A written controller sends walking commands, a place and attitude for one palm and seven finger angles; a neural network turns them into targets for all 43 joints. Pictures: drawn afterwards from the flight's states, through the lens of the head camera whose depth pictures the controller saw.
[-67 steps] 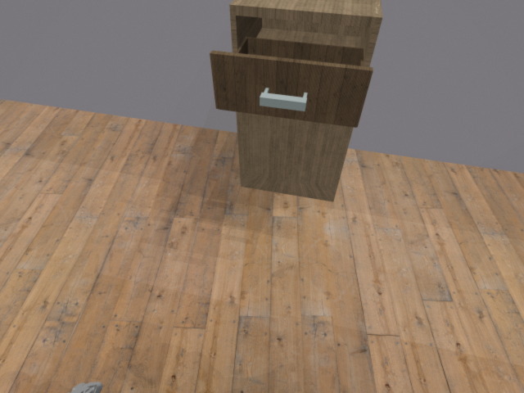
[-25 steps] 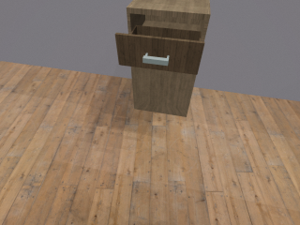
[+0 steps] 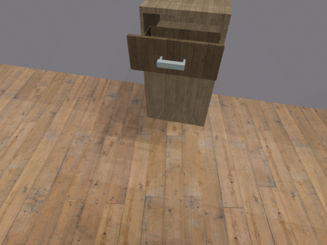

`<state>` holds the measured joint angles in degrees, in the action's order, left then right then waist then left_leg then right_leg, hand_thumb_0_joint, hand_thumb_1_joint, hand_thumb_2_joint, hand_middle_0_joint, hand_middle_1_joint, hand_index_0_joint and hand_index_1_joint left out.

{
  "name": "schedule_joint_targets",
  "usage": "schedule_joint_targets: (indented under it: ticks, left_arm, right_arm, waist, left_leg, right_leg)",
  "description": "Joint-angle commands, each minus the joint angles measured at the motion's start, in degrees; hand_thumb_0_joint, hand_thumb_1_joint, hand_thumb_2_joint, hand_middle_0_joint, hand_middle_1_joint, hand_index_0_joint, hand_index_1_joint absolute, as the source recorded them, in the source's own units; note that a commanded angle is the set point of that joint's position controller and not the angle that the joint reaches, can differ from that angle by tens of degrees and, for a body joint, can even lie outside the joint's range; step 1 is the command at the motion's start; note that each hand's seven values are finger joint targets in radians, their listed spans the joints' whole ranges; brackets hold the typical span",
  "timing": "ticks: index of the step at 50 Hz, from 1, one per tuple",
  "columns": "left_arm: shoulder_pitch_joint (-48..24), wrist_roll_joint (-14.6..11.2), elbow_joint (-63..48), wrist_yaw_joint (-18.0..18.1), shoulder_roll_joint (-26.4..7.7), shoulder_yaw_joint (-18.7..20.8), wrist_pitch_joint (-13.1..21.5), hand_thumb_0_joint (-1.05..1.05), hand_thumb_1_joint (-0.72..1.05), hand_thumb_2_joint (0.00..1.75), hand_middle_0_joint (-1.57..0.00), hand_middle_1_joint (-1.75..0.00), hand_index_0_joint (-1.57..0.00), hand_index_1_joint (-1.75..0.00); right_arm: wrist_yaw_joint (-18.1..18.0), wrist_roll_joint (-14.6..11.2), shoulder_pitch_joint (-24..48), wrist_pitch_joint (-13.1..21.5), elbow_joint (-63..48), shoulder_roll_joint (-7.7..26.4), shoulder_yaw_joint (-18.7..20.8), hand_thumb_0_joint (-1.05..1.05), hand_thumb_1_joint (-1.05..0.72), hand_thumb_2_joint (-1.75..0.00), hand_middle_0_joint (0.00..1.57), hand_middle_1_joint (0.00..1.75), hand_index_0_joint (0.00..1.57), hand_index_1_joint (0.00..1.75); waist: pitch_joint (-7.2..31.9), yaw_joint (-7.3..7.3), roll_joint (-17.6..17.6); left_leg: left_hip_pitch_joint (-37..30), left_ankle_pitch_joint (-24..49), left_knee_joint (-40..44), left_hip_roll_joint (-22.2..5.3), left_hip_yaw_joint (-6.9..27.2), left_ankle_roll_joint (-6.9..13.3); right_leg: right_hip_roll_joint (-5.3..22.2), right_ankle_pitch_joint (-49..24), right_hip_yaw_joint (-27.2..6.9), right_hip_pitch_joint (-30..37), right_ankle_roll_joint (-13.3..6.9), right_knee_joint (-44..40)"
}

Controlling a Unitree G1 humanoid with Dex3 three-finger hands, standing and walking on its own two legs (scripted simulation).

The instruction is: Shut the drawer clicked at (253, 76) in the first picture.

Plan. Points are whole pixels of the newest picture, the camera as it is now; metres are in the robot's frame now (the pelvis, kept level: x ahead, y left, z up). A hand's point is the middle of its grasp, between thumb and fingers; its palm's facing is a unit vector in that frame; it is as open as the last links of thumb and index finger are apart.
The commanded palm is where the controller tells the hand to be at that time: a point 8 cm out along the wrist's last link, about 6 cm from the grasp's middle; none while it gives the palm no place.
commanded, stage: look at it before walking up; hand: left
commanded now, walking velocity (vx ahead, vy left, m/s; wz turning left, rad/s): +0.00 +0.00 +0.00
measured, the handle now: (171, 62) +0.89 +0.01 -0.02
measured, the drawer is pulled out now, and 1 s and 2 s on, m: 0.29 0.29 0.29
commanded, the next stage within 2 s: walk to a spot facing it in 0.10 s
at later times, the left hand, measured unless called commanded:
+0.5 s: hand out of the picture +0.07 +0.19 -0.18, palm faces -0.11 -0.96 -0.25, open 7.4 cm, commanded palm none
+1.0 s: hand out of the picture +0.16 +0.10 -0.18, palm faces -0.13 -0.98 -0.17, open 7.4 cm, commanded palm none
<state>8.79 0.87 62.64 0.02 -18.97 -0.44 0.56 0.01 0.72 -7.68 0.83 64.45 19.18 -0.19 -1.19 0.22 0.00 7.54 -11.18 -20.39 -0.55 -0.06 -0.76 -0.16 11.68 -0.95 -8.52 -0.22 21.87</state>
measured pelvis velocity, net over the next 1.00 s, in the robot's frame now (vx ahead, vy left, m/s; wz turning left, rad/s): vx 0.22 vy -0.07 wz -0.24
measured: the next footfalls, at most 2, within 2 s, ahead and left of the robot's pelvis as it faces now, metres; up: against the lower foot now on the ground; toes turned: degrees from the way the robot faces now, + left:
left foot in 1.06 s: +0.41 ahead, -0.01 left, +0.00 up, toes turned -9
right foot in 1.56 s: +0.49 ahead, -0.26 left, +0.00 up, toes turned -19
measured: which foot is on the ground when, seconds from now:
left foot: down 0.00-0.54, up 0.56-1.00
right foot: down 0.00-1.00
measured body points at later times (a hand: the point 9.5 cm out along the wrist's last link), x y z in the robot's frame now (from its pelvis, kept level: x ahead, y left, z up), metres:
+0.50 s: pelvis +0.04 -0.02 -0.02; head +0.04 -0.04 +0.43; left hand +0.07 +0.24 -0.16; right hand +0.03 -0.27 -0.17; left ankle +0.00 +0.13 -0.75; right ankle +0.03 -0.11 -0.73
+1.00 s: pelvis +0.22 -0.07 -0.01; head +0.24 -0.07 +0.44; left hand +0.17 +0.15 -0.16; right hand +0.28 -0.30 -0.16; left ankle +0.37 +0.01 -0.71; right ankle +0.06 -0.11 -0.75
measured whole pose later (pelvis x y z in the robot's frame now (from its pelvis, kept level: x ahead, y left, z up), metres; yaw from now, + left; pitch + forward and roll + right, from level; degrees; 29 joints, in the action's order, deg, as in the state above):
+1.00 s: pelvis +0.22 -0.07 -0.01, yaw -14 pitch +0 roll +0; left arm 27.8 1.6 64.3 2.1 -5.6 1.1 4.7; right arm 1.3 0.9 -6.1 1.5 58.0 8.2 2.5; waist -3.0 -2.6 -0.4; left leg 31.5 -9.2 -42.2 -3.1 -6.5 1.0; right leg -3.6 21.4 -1.1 6.4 -4.0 15.8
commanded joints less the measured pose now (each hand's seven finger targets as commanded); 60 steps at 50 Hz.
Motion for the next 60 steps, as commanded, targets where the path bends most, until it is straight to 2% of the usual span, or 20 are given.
schedule_joint_targets:
  ticks: [1,10,12,15,18,20,23,26,27,28,31,35,46,50,51,52,53,54,56,60]
  left_arm:
    - [-2.47,-0.22,-3.69,0.54,-11.85,2.64,1.1,0.0,0.9,0.9,-0.2,-0.3,-0.2,-0.3]
    - [-2.16,-0.26,-3.46,0.64,-11.97,2.73,1.3,0.0,0.9,0.9,-0.2,-0.3,-0.2,-0.3]
    - [1.82,-0.24,-1.6,0.75,-5.18,1.45,0.03,0.0,0.9,0.9,-0.2,-0.3,-0.2,-0.3]
    - [3.59,0.3,-2.81,-0.2,-5.47,2.36,-1.06,0.0,0.9,0.9,-0.2,-0.3,-0.2,-0.3]
    - [4.47,0.46,-5.49,-1.06,-4.1,3.19,-0.91,0.0,0.9,0.9,-0.2,-0.3,-0.2,-0.3]
    - [2.13,0.36,-8.13,-1.49,-1.17,3.45,-0.25,0.0,0.9,0.9,-0.2,-0.3,-0.2,-0.3]
    - [0.96,0.31,-9.91,-2.12,0.56,4.01,0.63,0.0,0.9,0.9,-0.2,-0.3,-0.2,-0.3]
    - [17.05,0.65,-4.82,-2.13,1.2,5.0,1.39,0.0,0.9,0.9,-0.2,-0.3,-0.2,-0.3]
    - [25.62,0.97,-2.49,-1.0,-6.27,6.67,2.48,0.0,0.9,0.9,-0.2,-0.3,-0.2,-0.3]
    - [29.65,-0.39,-1.72,0.13,-7.88,6.75,2.87,0.0,0.9,0.9,-0.2,-0.3,-0.2,-0.3]
    - [20.8,0.17,-3.47,0.93,-0.68,4.98,3.09,0.0,0.9,0.9,-0.2,-0.3,-0.2,-0.3]
    - [19.34,0.26,-3.26,1.07,2.67,4.28,4.24,0.0,0.9,0.9,-0.2,-0.3,-0.2,-0.3]
    - [24.68,0.47,0.73,2.52,4.82,3.46,4.48,0.0,0.9,0.9,-0.2,-0.3,-0.2,-0.3]
    - [22.34,0.42,0.61,2.65,2.77,4.09,4.35,0.0,0.9,0.9,-0.2,-0.3,-0.2,-0.3]
    - [21.98,0.08,0.42,2.5,3.12,4.13,4.22,0.0,0.9,0.9,-0.2,-0.3,-0.2,-0.3]
    - [23.81,-0.7,-0.37,2.08,5.3,4.26,4.1,0.0,0.9,0.9,-0.2,-0.3,-0.2,-0.3]
    - [24.98,-1.13,-2.5,1.63,7.71,3.59,4.09,0.0,0.9,0.9,-0.2,-0.3,-0.2,-0.3]
    - [21.65,-0.55,-3.87,1.68,7.29,3.73,3.89,0.0,0.9,0.9,-0.2,-0.3,-0.2,-0.3]
    - [15.9,0.32,-4.17,0.77,6.64,4.47,3.24,0.0,0.9,0.9,-0.2,-0.3,-0.2,-0.3]
    - [16.93,1.24,-3.67,-0.12,9.75,4.17,0.79,0.0,0.9,0.9,-0.2,-0.3,-0.2,-0.3]
  right_arm:
    - [-0.91,-0.25,2.64,1.49,-3.55,11.48,2.15,0.0,-0.9,-0.9,0.2,0.3,0.2,0.3]
    - [-1.01,-0.27,2.74,1.52,-3.41,11.44,2.14,0.0,-0.9,-0.9,0.2,0.3,0.2,0.3]
    - [-0.73,0.18,-1.33,0.61,-1.82,4.6,0.67,0.0,-0.9,-0.9,0.2,0.3,0.2,0.3]
    - [-0.55,0.62,-3.82,-0.03,-2.55,5.27,1.69,0.0,-0.9,-0.9,0.2,0.3,0.2,0.3]
    - [-0.72,0.7,-7.0,0.24,-4.18,7.24,3.14,0.0,-0.9,-0.9,0.2,0.3,0.2,0.3]
    - [-0.98,0.54,-10.32,1.21,-4.83,8.79,4.55,0.0,-0.9,-0.9,0.2,0.3,0.2,0.3]
    - [-1.0,0.77,-10.1,2.17,-5.68,6.24,4.68,0.0,-0.9,-0.9,0.2,0.3,0.2,0.3]
    - [-0.94,0.55,-6.52,2.25,-6.33,3.8,4.21,0.0,-0.9,-0.9,0.2,0.3,0.2,0.3]
    - [-0.32,-0.36,-5.82,2.58,-8.64,-0.71,3.25,0.0,-0.9,-0.9,0.2,0.3,0.2,0.3]
    - [-0.1,0.08,-1.59,3.04,-11.43,-0.2,3.26,0.0,-0.9,-0.9,0.2,0.3,0.2,0.3]
    - [0.04,0.61,0.07,2.88,-9.69,-2.51,3.84,0.0,-0.9,-0.9,0.2,0.3,0.2,0.3]
    - [0.61,0.8,-5.23,1.31,-7.45,-5.04,4.17,0.0,-0.9,-0.9,0.2,0.3,0.2,0.3]
    - [1.21,-0.14,5.68,2.19,-11.35,-8.2,3.32,0.0,-0.9,-0.9,0.2,0.3,0.2,0.3]
    - [-0.04,0.19,-6.24,2.89,-7.65,-6.68,3.67,0.0,-0.9,-0.9,0.2,0.3,0.2,0.3]
    - [-0.5,0.58,-13.86,3.04,-5.48,-4.8,4.06,0.0,-0.9,-0.9,0.2,0.3,0.2,0.3]
    - [-1.28,1.51,-20.52,3.15,-4.35,0.02,5.13,0.0,-0.9,-0.9,0.2,0.3,0.2,0.3]
    - [-1.23,0.88,-23.41,2.73,-4.3,4.2,5.67,0.0,-0.9,-0.9,0.2,0.3,0.2,0.3]
    - [-1.53,-0.29,-20.18,2.34,-5.16,3.56,5.58,0.0,-0.9,-0.9,0.2,0.3,0.2,0.3]
    - [-1.79,-0.01,-12.5,3.28,-6.31,-4.18,3.83,0.0,-0.9,-0.9,0.2,0.3,0.2,0.3]
    - [-1.62,0.18,-9.59,4.54,-6.62,-6.41,3.65,0.0,-0.9,-0.9,0.2,0.3,0.2,0.3]
  waist:
    - [2.23,-0.23,-0.45]
    - [2.92,-0.27,-0.34]
    - [3.09,-0.19,0.46]
    - [-3.83,-0.23,-0.13]
    - [-7.73,0.77,-5.01]
    - [-7.69,2.12,-9.95]
    - [-6.5,1.34,-7.19]
    - [-0.17,-6.24,-0.77]
    - [2.02,-9.05,19.84]
    - [1.05,-9.61,19.8]
    - [-5.59,-4.16,2.18]
    - [-3.97,-0.46,4.79]
    - [-6.71,-2.95,5.9]
    - [-1.41,2.67,6.61]
    - [2.14,5.69,5.35]
    - [8.01,7.29,-2.53]
    - [11.41,4.76,-11.56]
    - [6.97,4.11,-6.01]
    - [-1.03,1.21,-6.24]
    - [-2.42,-2.76,-2.86]
  left_leg:
    - [-0.1,5.04,3.86,-6.33,5.45,2.08]
    - [-1.23,7.71,3.55,-6.5,5.07,1.93]
    - [-1.57,-0.85,2.08,-6.02,2.89,0.9]
    - [3.16,-19.4,2.12,-6.23,2.87,1.95]
    - [1.52,-26.88,5.18,-11.08,8.55,5.26]
    - [-3.32,-23.89,10.1,-19.74,15.49,10.4]
    - [-4.06,-6.3,6.87,-20.42,8.46,10.73]
    - [9.11,-3.33,-14.16,-11.41,-5.37,4.59]
    - [26.46,-15.51,-34.65,-4.0,-11.24,0.85]
    - [33.97,-22.11,-44.91,-2.1,-5.97,0.87]
    - [34.18,-9.99,-49.65,-7.07,-0.48,0.25]
    - [30.99,-1.47,-44.8,-6.92,-2.66,-1.34]
    - [28.17,2.74,-24.02,-2.97,-7.23,0.92]
    - [8.75,3.01,-14.01,2.55,-8.87,4.59]
    - [-1.97,6.5,-10.92,1.22,-5.93,6.18]
    - [-14.52,14.31,-9.27,-11.26,9.78,11.84]
    - [-17.51,20.36,-1.09,-25.14,29.74,19.52]
    - [-13.48,14.28,2.04,-25.85,32.84,21.57]
    - [0.49,-1.88,7.34,-18.94,22.49,16.24]
    - [12.13,3.5,9.52,-13.13,9.13,13.43]
  right_leg:
    - [6.36,-5.13,-6.13,-0.59,-1.39,-3.85]
    - [6.68,-8.65,-5.82,0.28,-1.45,-3.69]
    - [5.77,0.93,-6.14,-0.77,-0.89,-2.96]
    - [3.54,18.04,-8.21,-7.8,-2.39,-1.45]
    - [-0.39,18.61,-5.43,-16.8,-2.89,8.51]
    - [-0.52,14.26,1.24,-23.99,-1.57,22.57]
    - [3.94,15.84,2.02,-22.4,-1.34,22.08]
    - [0.93,4.66,4.78,4.7,-2.63,6.43]
    - [16.0,12.89,-21.04,16.3,-8.52,-4.13]
    - [22.64,5.02,-35.91,16.37,-12.98,-10.56]
    - [18.78,0.25,-24.63,4.95,-14.6,-8.86]
    - [13.07,-7.45,-12.45,1.66,-11.58,-10.75]
    - [10.58,-38.5,-6.35,9.68,-9.05,-7.82]
    - [9.37,-51.92,-2.43,8.62,-6.8,7.01]
    - [7.93,-45.77,-1.89,3.16,-5.82,18.18]
    - [2.53,-23.52,1.2,-9.06,-3.78,34.21]
    - [-3.85,19.55,2.82,-18.34,-3.12,54.04]
    - [-1.16,19.56,-0.96,-24.35,-3.35,59.86]
    - [4.17,9.63,-1.61,-26.21,-2.65,58.46]
    - [6.89,5.76,0.64,-19.12,-0.57,45.18]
